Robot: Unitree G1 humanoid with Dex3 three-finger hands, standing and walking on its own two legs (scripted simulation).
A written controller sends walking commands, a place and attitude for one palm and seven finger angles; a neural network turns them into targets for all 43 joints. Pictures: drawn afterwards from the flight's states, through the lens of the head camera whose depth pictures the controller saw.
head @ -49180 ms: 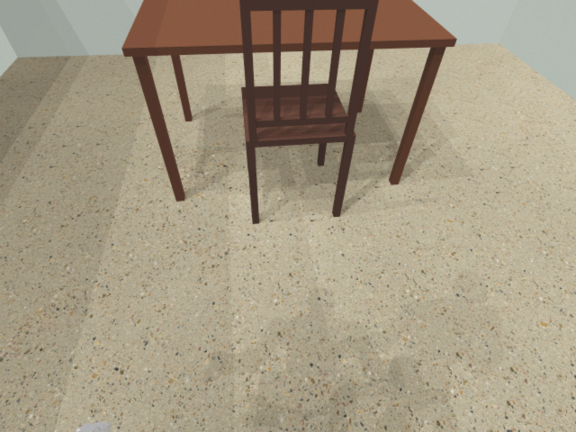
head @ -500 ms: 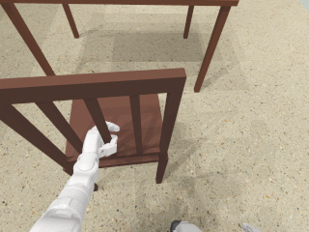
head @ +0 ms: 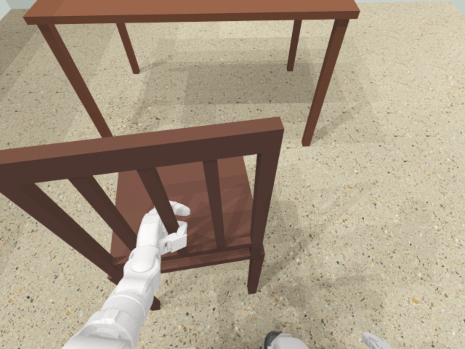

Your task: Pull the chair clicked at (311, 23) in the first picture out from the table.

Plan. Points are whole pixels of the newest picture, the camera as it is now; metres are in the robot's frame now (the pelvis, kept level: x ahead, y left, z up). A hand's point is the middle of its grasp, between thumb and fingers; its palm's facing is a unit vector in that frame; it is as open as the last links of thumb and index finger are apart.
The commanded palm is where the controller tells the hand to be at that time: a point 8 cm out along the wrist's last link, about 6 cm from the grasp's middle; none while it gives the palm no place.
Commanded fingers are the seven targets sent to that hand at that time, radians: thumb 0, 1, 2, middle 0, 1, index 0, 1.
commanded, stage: stop walking, hand still on the chair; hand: left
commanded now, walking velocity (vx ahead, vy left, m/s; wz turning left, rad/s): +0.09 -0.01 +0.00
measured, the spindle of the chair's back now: (168, 217) +0.35 +0.14 -0.03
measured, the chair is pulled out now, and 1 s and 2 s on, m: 0.63 0.66 0.66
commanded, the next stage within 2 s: open the thumb and straighten the fingers in 0.86 s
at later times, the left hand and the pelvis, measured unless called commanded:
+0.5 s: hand (181, 250) +0.30 +0.11 -0.06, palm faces +0.01 -0.99 -0.12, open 5.4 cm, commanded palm +0.28 +0.16 -0.04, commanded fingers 0.00 0.90 0.90 -0.50 -1.45 -0.50 -1.45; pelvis +0.04 +0.00 +0.01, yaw -1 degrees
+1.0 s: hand (181, 250) +0.30 +0.11 -0.06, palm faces -0.01 -0.99 -0.11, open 5.4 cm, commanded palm +0.28 +0.16 -0.04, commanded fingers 0.00 0.54 0.73 -0.50 -1.45 -0.50 -1.45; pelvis +0.06 +0.00 +0.01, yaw +0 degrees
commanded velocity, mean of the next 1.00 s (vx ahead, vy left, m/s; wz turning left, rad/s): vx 0.00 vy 0.00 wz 0.00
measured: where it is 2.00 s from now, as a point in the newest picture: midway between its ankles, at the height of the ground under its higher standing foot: outside the picture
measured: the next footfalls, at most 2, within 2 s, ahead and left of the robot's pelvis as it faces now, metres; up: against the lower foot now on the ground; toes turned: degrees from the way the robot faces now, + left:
none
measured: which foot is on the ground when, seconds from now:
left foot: down 0.00-1.00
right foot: down 0.00-1.00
